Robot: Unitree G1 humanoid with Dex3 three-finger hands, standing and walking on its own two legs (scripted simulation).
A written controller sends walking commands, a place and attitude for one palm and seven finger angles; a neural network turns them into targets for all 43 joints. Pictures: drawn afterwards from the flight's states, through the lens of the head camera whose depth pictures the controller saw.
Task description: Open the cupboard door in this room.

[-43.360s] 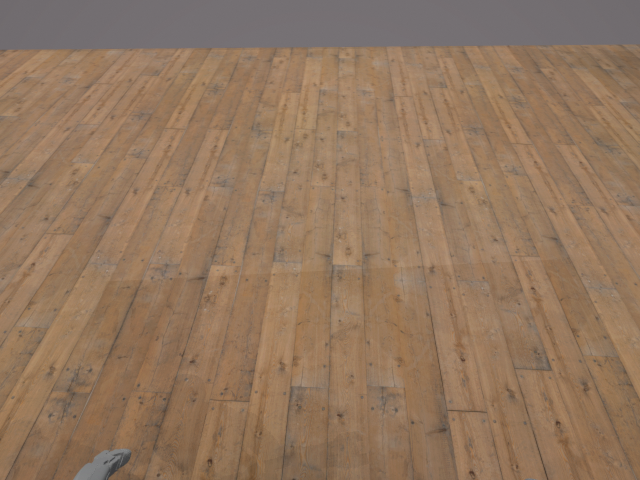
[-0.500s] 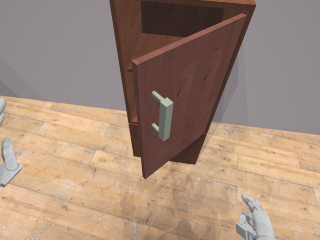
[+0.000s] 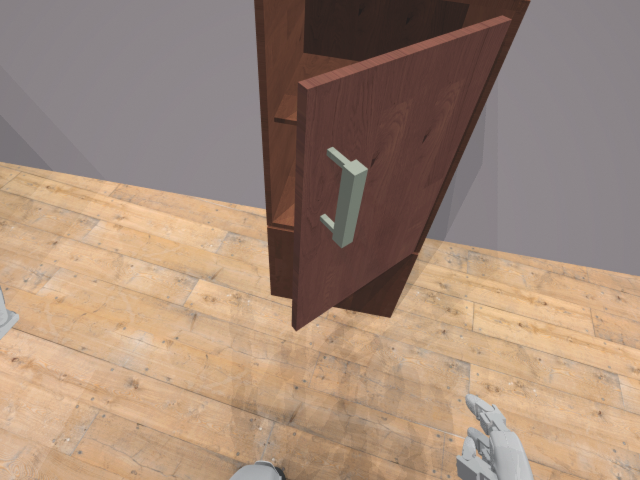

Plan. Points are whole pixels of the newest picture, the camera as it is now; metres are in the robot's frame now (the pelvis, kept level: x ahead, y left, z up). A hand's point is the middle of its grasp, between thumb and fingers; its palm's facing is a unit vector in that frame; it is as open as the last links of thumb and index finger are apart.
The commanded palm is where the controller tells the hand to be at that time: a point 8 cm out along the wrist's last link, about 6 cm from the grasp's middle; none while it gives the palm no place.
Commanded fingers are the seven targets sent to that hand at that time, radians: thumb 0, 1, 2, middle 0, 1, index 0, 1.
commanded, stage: step back with the hand held close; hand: left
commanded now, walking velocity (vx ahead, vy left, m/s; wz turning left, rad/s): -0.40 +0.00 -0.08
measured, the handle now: (338, 198) +0.47 +0.02 +0.08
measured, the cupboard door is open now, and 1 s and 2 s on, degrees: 48 48 48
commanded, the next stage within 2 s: stop stepping back and stand still in 0.36 s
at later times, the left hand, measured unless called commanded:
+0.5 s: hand out of the picture +0.08 +0.28 +0.18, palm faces +0.33 -0.83 -0.46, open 7.4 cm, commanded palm +0.02 +0.31 +0.19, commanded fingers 0.00 0.90 0.90 -0.20 -0.30 -0.20 -0.30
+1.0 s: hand out of the picture -0.02 +0.27 +0.17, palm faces +0.39 -0.78 -0.48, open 7.4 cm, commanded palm -0.09 +0.32 +0.19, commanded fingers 0.00 0.90 0.90 -0.20 -0.30 -0.20 -0.30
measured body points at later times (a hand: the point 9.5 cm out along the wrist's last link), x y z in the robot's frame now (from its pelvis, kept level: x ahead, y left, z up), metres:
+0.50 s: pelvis -0.13 +0.02 +0.02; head -0.10 +0.06 +0.47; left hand +0.06 +0.32 +0.20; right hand +0.07 -0.21 -0.03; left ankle +0.02 +0.08 -0.72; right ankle -0.22 -0.13 -0.65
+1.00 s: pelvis -0.24 +0.02 +0.01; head -0.24 +0.02 +0.46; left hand -0.05 +0.31 +0.20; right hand -0.11 -0.21 -0.09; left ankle -0.23 +0.15 -0.72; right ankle -0.21 -0.06 -0.71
